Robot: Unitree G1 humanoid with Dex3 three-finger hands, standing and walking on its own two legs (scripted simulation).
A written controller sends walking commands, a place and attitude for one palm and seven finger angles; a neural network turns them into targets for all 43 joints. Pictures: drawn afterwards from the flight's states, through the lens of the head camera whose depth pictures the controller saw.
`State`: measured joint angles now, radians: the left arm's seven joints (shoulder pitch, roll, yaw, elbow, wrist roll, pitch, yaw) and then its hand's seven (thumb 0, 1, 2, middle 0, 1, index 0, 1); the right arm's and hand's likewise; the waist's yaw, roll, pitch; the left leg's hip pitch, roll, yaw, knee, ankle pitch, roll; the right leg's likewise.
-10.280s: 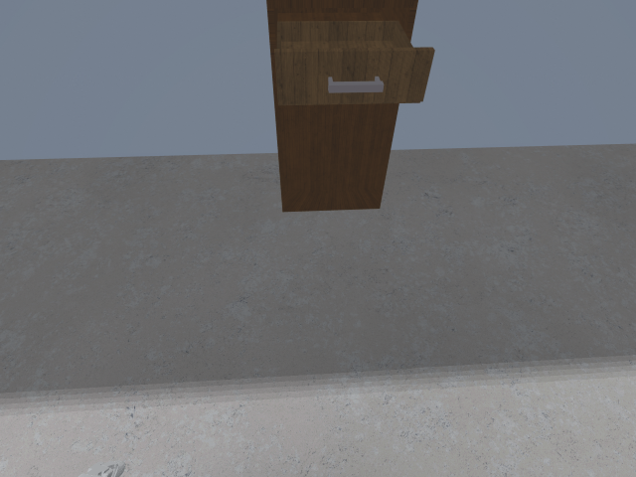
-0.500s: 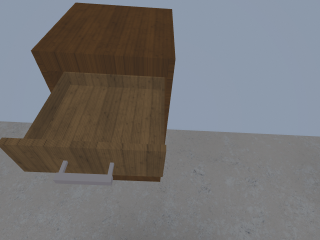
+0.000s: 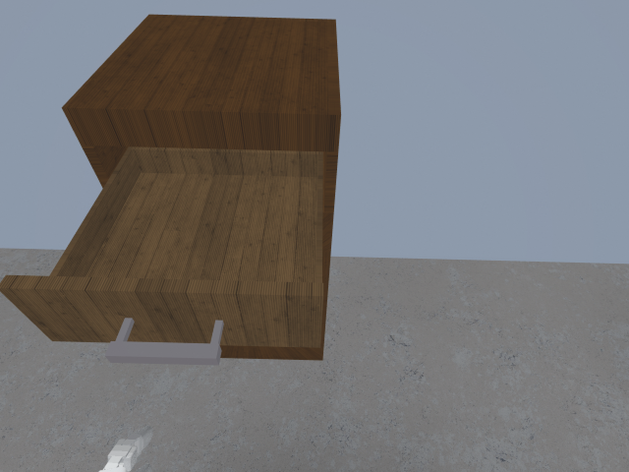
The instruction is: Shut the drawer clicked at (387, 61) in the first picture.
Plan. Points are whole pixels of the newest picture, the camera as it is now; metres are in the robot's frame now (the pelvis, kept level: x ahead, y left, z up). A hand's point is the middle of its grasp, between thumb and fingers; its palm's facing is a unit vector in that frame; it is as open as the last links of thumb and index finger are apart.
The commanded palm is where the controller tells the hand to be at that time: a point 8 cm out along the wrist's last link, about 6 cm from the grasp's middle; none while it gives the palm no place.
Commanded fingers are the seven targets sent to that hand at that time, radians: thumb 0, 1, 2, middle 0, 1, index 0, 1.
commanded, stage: raise the hand and make a fist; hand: left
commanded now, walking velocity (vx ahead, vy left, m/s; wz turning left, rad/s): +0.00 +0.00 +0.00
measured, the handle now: (169, 339) +0.28 +0.21 +0.01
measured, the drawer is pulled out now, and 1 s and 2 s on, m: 0.30 0.30 0.30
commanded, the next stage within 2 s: bring the fist close to the handle in 1.76 s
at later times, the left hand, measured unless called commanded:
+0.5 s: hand (181, 468) +0.14 +0.16 +0.00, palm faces +0.04 -1.00 -0.07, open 4.8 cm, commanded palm +0.10 +0.22 +0.01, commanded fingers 0.00 0.90 0.90 -0.86 -1.01 -0.86 -1.01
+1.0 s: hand (148, 465) +0.13 +0.17 +0.05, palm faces +0.05 -1.00 -0.07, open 3.1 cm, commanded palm +0.07 +0.23 +0.07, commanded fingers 0.00 0.90 0.90 -1.36 -1.56 -1.36 -1.56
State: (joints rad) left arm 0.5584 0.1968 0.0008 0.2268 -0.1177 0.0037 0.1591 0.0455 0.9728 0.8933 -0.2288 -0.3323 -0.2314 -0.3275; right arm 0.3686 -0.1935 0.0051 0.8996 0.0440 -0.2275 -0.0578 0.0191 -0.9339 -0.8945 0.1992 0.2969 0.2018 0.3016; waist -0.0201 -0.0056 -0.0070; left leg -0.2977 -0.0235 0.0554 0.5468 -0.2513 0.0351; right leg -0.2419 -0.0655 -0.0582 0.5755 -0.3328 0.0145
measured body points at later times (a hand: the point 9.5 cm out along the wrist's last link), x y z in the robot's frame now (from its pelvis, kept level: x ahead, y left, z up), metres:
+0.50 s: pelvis -0.02 -0.05 -0.07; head +0.01 -0.05 +0.38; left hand +0.13 +0.21 +0.01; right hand +0.20 -0.24 -0.13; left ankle +0.02 +0.09 -0.73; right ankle -0.02 -0.13 -0.73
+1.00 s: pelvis -0.01 -0.02 -0.04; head +0.00 -0.02 +0.41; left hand +0.12 +0.22 +0.06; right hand +0.20 -0.25 -0.08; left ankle +0.02 +0.09 -0.73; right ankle -0.02 -0.13 -0.73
